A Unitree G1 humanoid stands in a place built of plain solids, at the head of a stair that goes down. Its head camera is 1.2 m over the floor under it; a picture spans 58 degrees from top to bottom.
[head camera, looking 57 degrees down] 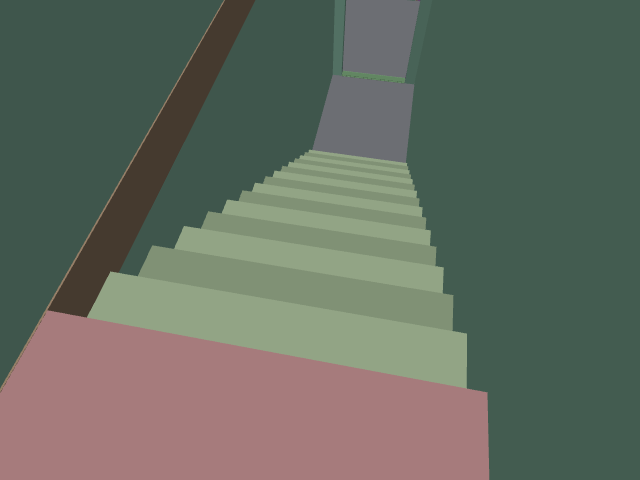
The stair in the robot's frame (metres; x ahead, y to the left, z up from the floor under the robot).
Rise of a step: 0.20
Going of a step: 0.24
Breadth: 1.39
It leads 11 degrees to the right of straight ahead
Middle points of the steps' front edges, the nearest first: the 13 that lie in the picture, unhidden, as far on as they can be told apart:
0.41 0.18 0.00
0.65 0.14 -0.20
0.89 0.09 -0.39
1.13 0.05 -0.59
1.37 0.00 -0.79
1.61 -0.04 -0.98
1.85 -0.09 -1.18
2.09 -0.13 -1.38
2.33 -0.18 -1.57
2.57 -0.22 -1.77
2.81 -0.27 -1.97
3.05 -0.31 -2.16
3.29 -0.36 -2.36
